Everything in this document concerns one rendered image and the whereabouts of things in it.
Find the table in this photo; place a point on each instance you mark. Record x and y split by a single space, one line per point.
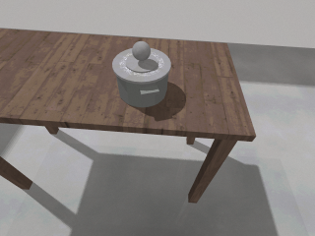
66 80

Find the lid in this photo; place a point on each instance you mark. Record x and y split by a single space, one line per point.
127 68

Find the knob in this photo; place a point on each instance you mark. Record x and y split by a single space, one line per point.
141 50

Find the pot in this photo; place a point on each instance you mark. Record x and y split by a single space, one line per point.
142 95

